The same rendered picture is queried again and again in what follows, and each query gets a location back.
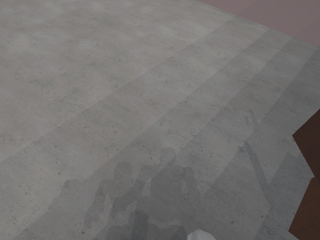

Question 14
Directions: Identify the robot right thigh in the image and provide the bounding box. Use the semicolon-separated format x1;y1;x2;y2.
187;230;216;240

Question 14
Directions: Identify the cupboard door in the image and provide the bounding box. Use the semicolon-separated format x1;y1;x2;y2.
292;109;320;185

